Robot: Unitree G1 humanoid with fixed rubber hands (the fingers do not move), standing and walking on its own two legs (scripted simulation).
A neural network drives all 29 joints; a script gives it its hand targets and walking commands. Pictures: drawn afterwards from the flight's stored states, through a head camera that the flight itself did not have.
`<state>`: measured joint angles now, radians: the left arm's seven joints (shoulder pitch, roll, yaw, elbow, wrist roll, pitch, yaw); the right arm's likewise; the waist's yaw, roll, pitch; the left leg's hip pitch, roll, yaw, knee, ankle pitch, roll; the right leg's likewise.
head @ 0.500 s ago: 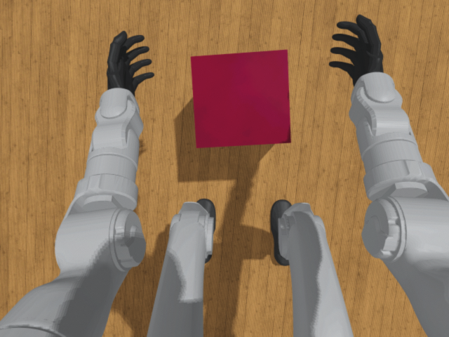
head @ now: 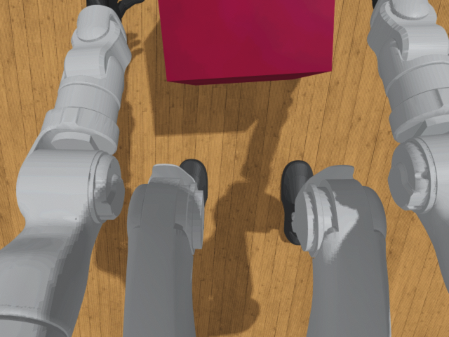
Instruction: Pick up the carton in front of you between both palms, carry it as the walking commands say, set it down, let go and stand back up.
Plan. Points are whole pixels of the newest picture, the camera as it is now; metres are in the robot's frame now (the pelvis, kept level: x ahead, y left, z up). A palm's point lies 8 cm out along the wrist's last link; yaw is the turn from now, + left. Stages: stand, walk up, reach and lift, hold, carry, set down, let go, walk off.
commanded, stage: reach and lift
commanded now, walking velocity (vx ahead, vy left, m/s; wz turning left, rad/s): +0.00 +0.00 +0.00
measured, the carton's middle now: (242, 15) +0.54 +0.01 -0.27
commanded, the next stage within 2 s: none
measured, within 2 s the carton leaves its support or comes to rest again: leaves its support in 0.90 s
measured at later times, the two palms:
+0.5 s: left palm (119, 12) +0.53 +0.18 -0.20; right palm out of the picture +0.54 -0.16 -0.20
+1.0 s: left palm out of the picture +0.53 +0.16 -0.16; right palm out of the picture +0.54 -0.14 -0.17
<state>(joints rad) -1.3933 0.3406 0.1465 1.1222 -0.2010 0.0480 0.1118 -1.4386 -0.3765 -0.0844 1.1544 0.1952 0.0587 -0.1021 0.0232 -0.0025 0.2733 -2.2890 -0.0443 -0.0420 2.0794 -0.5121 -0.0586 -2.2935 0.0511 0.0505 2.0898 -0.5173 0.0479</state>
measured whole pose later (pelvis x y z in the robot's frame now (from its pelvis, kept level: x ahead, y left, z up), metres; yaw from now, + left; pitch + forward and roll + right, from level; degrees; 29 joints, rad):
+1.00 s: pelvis +0.01 +0.00 -0.03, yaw +0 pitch +38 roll +1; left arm -1.29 0.21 0.19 0.94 -0.15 0.17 0.18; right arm -1.31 -0.23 -0.13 0.97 0.13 0.17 -0.18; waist 0.03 0.00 0.22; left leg -2.30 -0.07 -0.06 2.20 -0.57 -0.07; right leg -2.30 0.07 0.05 2.21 -0.57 0.06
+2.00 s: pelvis +0.05 +0.00 +0.23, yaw +0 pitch +32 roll +0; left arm -0.66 -0.07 0.39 0.64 0.17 0.32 0.06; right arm -0.67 0.08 -0.38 0.65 -0.18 0.33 -0.07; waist 0.01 -0.01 -0.24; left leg -1.43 -0.09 -0.11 1.34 -0.48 -0.05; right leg -1.43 0.10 0.11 1.35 -0.48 0.04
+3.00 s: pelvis +0.09 +0.00 +0.38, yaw +0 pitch -3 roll +0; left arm -0.32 -0.16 0.31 0.39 0.29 0.61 -0.01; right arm -0.32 0.16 -0.31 0.40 -0.29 0.61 0.01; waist 0.00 0.00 0.00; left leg -0.20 -0.04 -0.14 0.48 -0.22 -0.02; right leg -0.19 0.05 0.14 0.48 -0.23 0.02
